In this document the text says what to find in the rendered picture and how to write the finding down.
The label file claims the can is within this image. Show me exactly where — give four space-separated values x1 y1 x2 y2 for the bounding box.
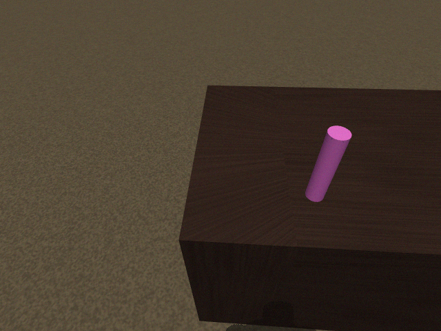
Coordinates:
305 126 352 202

